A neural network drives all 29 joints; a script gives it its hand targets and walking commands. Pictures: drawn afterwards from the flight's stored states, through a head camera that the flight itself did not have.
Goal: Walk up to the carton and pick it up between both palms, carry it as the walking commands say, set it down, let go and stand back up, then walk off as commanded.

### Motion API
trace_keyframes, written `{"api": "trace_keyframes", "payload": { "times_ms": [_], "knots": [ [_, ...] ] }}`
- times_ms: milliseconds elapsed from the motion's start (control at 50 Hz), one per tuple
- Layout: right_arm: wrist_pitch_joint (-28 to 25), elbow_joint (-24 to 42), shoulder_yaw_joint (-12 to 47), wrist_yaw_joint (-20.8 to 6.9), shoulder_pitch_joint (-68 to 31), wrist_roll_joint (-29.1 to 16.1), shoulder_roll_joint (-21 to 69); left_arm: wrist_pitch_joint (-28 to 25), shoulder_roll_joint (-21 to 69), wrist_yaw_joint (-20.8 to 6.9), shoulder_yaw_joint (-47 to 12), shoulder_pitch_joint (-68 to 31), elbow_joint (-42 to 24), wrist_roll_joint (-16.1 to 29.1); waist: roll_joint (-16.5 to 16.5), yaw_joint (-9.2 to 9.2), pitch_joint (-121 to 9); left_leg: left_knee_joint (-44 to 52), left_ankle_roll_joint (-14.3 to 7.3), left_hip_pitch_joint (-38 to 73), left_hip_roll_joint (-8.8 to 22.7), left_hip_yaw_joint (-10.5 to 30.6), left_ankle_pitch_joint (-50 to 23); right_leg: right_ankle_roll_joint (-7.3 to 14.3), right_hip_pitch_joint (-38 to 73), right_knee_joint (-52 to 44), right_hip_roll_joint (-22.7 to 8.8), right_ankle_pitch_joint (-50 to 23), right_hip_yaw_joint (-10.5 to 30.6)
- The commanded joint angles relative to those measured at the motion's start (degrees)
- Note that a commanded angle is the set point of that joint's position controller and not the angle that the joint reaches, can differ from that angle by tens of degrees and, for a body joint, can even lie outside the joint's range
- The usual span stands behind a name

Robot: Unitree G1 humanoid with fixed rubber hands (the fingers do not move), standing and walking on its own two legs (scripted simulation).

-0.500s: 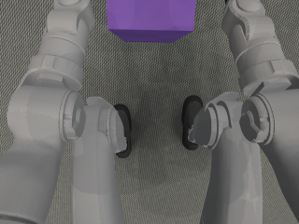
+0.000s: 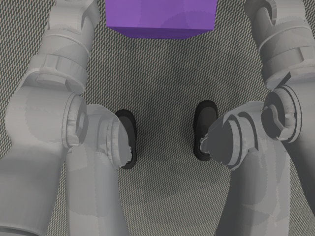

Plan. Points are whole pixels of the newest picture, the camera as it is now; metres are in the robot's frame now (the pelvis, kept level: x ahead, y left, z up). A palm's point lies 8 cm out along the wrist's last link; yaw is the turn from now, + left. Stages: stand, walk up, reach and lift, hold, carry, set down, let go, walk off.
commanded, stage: reach and lift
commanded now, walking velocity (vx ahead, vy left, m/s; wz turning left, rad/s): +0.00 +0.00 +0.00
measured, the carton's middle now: out of the picture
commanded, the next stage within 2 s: none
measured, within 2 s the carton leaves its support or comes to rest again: leaves its support in 1.16 s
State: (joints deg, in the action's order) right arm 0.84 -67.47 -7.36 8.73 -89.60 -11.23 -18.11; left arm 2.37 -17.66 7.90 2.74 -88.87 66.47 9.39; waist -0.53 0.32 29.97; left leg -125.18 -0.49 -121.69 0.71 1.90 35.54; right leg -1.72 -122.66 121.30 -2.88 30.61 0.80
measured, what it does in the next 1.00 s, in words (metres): stands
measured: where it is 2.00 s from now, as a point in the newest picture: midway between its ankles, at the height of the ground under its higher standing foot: (165, 144)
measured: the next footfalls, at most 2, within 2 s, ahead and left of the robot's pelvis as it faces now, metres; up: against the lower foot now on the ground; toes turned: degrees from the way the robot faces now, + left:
none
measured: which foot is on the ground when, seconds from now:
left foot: down 0.00-1.00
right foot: down 0.00-1.00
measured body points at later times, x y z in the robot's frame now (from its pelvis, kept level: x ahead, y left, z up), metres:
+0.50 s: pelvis +0.00 +0.00 +0.00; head +0.38 +0.01 +0.22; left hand +0.57 +0.14 -0.20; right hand +0.56 -0.12 -0.20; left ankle +0.10 +0.12 -0.35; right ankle +0.13 -0.14 -0.35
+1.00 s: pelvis +0.00 +0.00 -0.02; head +0.37 +0.02 +0.22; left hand +0.57 +0.14 -0.20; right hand +0.57 -0.12 -0.20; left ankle +0.10 +0.12 -0.35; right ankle +0.13 -0.14 -0.35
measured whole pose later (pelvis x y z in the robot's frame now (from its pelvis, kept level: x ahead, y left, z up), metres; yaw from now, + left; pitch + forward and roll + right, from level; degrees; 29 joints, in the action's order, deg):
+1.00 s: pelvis +0.00 +0.00 -0.02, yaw +0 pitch +31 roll -3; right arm 13.7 -64.5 -16.7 2.4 -91.2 2.2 -12.8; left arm 11.6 -15.5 2.4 11.3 -89.7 61.3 2.4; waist 0.3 0.1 29.5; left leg -128.3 -0.5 -123.1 0.0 2.5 35.8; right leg -1.7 -123.6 124.1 -1.4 31.0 1.3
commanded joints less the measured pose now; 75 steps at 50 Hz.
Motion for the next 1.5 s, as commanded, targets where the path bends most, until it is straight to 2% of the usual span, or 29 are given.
{"api": "trace_keyframes", "payload": {
  "times_ms": [0, 40, 120, 200, 260, 340, 360, 380, 440, 480, 500, 520, 580, 680, 720, 820, 960, 1100, 1160, 1220, 1260, 1300, 1340, 1400, 1440, 1480],
  "knots": [
    [0.13, 1.45, 0.98, -0.86, -10.9, 0.79, -0.38, -1.89, -7.01, -0.05, -0.29, -17.64, -7.95, 0.55, -0.04, -1.19, -78.21, 12.26, 2.92, 34.66, -4.39, -3.55, -23.08, -0.21, 31.45, -5.18, 7.34, -17.89, -4.36],
    [-0.23, 3.95, 1.43, -1.08, -13.14, 0.47, 0.97, -2.2, -5.08, -0.24, -1.49, -19.92, -10.13, 1.16, -0.6, -0.44, -79.64, 11.95, 2.95, 35.85, -4.53, -3.34, -23.79, 0.03, 31.35, -5.09, 7.51, -18.37, -4.58],
    [-1.36, 8.64, 3.49, -1.26, -17.75, -0.47, 3.2, -1.8, -0.34, -0.98, -3.51, -21.77, -9.04, 1.98, -0.55, -0.09, -81.0, 10.98, 2.78, 36.95, -4.91, -2.61, -25.45, 0.09, 32.57, -4.83, 7.64, -20.14, -4.75],
    [-0.33, 5.55, 2.94, -2.52, -16.45, 1.53, 7.23, -0.69, 3.51, -2.07, -1.56, -19.18, -5.54, -0.54, 0.06, -0.99, -75.98, 11.57, 2.62, 34.48, -5.45, -2.84, -22.85, 0.0, 31.61, -5.13, 8.01, -17.91, -4.56],
    [0.89, 4.15, 1.22, -4.08, -15.35, 4.55, 12.69, -0.21, 8.17, -3.3, -0.62, -19.92, -6.42, -2.61, -0.64, -0.94, -73.63, 12.01, 2.87, 33.71, -5.95, -3.15, -21.3, 0.2, 30.49, -5.14, 8.6, -16.48, -4.54],
    [1.31, 5.41, -2.38, -5.69, -15.95, 9.4, 18.77, 0.75, 17.39, -5.75, -1.15, -23.09, -7.08, -3.98, -3.16, 1.82, -71.5, 11.23, 3.39, 34.13, -6.98, -2.95, -20.73, 0.77, 29.55, -5.26, 9.38, -16.28, -5.04],
    [1.25, 5.74, -4.0, -5.77, -15.61, 11.02, 19.1, 1.01, 19.1, -6.31, -1.17, -23.4, -6.89, -4.36, -3.72, 3.09, -70.98, 11.03, 3.53, 34.3, -7.21, -2.78, -20.56, 0.82, 29.62, -5.22, 9.54, -16.28, -5.4],
    [1.51, 6.34, -3.67, -6.93, -17.36, 11.64, 24.76, 1.46, 24.8, -7.74, -2.33, -25.17, -6.85, -4.65, -4.19, 3.51, -69.9, 11.11, 3.48, 33.56, -7.71, -2.83, -20.27, 0.98, 29.69, -5.19, 9.92, -16.38, -5.48],
    [3.66, 8.28, 0.43, -12.63, -23.03, 11.61, 47.0, 3.19, 44.35, -13.2, -5.05, -28.5, -7.56, -6.2, -3.03, 2.28, -66.46, 10.11, 2.72, 30.51, -8.81, -3.22, -19.52, 1.06, 28.05, -3.54, 11.16, -15.86, -5.5],
    [4.99, 9.46, 0.97, -15.43, -24.25, 11.54, 55.09, 4.46, 51.71, -15.93, -4.37, -28.54, -7.2, -6.9, -2.01, 1.62, -64.37, 9.59, 2.17, 28.67, -9.11, -3.54, -18.31, 1.11, 27.4, -2.79, 11.38, -14.64, -5.59],
    [5.5, 9.6, 0.52, -16.27, -23.69, 11.65, 56.63, 5.02, 53.84, -16.78, -4.06, -27.62, -7.36, -7.09, -1.87, 1.71, -63.26, 9.58, 1.9, 27.56, -9.2, -3.49, -17.7, 1.32, 26.24, -2.59, 11.5, -13.96, -5.67],
    [5.96, 10.17, 0.39, -17.16, -23.28, 11.49, 58.29, 5.53, 55.38, -17.61, -3.77, -26.98, -7.79, -7.21, -2.14, 1.06, -63.07, 9.57, 1.84, 27.06, -9.26, -3.72, -17.67, 1.56, 25.53, -2.45, 11.55, -13.8, -5.66],
    [7.23, 11.26, -0.59, -18.96, -21.55, 11.56, 60.91, 6.92, 58.94, -19.38, -3.69, -25.41, -9.08, -7.33, -2.85, 1.65, -63.21, 9.47, 1.55, 26.77, -9.11, -3.46, -17.6, 2.18, 23.04, -1.74, 11.71, -13.81, -6.25],
    [8.22, 12.85, -0.45, -20.65, -21.38, 10.1, 62.55, 8.62, 62.1, -20.53, -5.12, -24.46, -11.03, -6.72, -5.5, 1.98, -65.34, 9.24, 1.62, 29.0, -8.6, -3.0, -19.23, 2.89, 20.83, -1.11, 11.59, -14.67, -6.81],
    [8.31, 13.73, 0.27, -20.87, -22.28, 9.32, 62.29, 8.89, 63.35, -20.66, -5.94, -23.92, -11.63, -6.01, -6.41, 2.42, -66.52, 9.0, 1.64, 30.43, -8.45, -2.85, -20.0, 2.94, 20.38, -1.08, 11.46, -15.01, -6.94],
    [8.34, 14.4, 2.15, -21.11, -23.54, 8.12, 63.89, 9.22, 66.04, -20.82, -6.68, -22.71, -11.24, -4.92, -6.12, 2.28, -67.72, 8.78, 1.66, 29.69, -8.58, -3.08, -21.4, 3.25, 21.48, -1.32, 11.51, -16.07, -6.89],
    [8.18, 18.39, 5.62, -20.29, -27.35, 5.24, 65.82, 9.04, 68.43, -20.17, -9.12, -24.79, -14.59, -2.37, -5.92, 2.18, -77.49, 8.23, 1.61, 33.13, -8.65, -3.18, -25.89, 3.06, 26.41, -1.22, 11.47, -19.65, -7.27],
    [8.82, 27.24, 9.75, -18.54, -33.49, 1.37, 69.01, 9.6, 71.26, -18.45, -13.43, -31.37, -24.55, 1.4, -6.01, 2.75, -102.08, 8.06, 2.28, 43.29, -9.35, -3.81, -33.93, 2.52, 38.11, -1.21, 11.84, -27.48, -7.88],
    [10.0, 27.75, 9.56, -17.87, -33.92, 1.74, 70.52, 10.86, 72.92, -18.33, -13.35, -30.92, -24.17, 1.28, -5.57, 3.39, -105.95, 8.82, 2.34, 43.34, -9.51, -4.33, -32.85, 2.33, 40.38, -2.1, 11.83, -27.35, -8.05],
    [11.64, 26.06, 7.26, -17.76, -33.38, 3.94, 71.84, 12.23, 73.2, -19.05, -11.06, -30.23, -21.14, -0.52, -4.24, 4.25, -103.61, 9.88, 2.0, 38.59, -9.62, -5.14, -26.73, 2.1, 40.0, -3.88, 11.75, -23.34, -7.91],
    [12.68, 25.28, 5.74, -17.67, -33.52, 5.46, 72.47, 12.88, 72.34, -19.64, -9.17, -30.69, -19.36, -1.83, -3.28, 4.08, -102.13, 10.39, 1.84, 35.3, -9.59, -5.95, -22.63, 1.77, 39.99, -5.11, 11.62, -20.55, -7.65],
    [13.44, 25.9, 5.62, -17.34, -33.74, 5.7, 73.1, 13.27, 72.68, -19.8, -9.24, -32.52, -21.18, -2.16, -2.87, 4.62, -105.6, 10.9, 1.87, 35.51, -9.6, -6.38, -21.48, 1.54, 41.86, -6.15, 11.7, -20.1, -7.55],
    [13.9, 30.42, 7.64, -16.67, -36.06, 4.48, 73.68, 13.57, 72.87, -19.36, -11.17, -35.88, -26.66, -1.01, -2.81, 4.58, -115.29, 11.1, 2.07, 40.3, -9.8, -6.38, -24.28, 1.3, 46.39, -6.43, 11.94, -22.89, -7.67],
    [14.6, 36.35, 10.82, -15.48, -40.59, 2.2, 74.38, 14.4, 72.86, -18.31, -12.96, -38.4, -31.5, 0.2, -2.27, 3.67, -126.81, 11.33, 2.04, 45.35, -10.14, -6.73, -28.16, 0.85, 52.86, -6.88, 12.03, -27.18, -7.42],
    [15.2, 36.13, 10.95, -15.05, -41.02, 2.5, 74.98, 15.28, 72.7, -18.21, -11.94, -37.32, -29.94, -0.91, -1.44, 3.13, -126.01, 11.74, 1.73, 43.32, -10.2, -6.85, -26.73, 0.77, 52.88, -7.44, 11.92, -26.41, -7.14],
    [15.8, 31.72, 8.78, -15.31, -38.59, 4.71, 75.16, 16.02, 73.37, -18.74, -10.06, -34.81, -25.5, -3.03, -1.05, 3.29, -118.38, 12.84, 1.59, 38.51, -9.96, -6.91, -22.63, 1.01, 48.6, -8.51, 11.76, -22.57, -6.97]
  ]
}}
